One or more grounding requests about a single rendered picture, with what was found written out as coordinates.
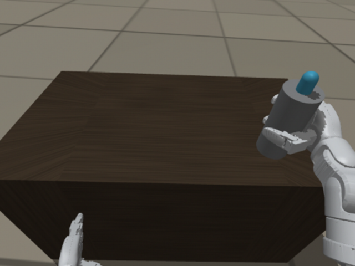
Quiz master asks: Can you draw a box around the right robot hand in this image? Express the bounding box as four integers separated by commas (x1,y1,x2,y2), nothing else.
262,94,342,154

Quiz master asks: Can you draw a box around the left robot hand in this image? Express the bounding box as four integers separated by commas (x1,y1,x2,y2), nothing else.
58,213,102,266

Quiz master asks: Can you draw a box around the right robot arm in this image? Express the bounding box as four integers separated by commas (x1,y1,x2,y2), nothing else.
310,137,355,266

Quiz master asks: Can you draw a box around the bottle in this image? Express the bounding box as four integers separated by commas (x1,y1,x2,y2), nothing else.
256,71,325,160

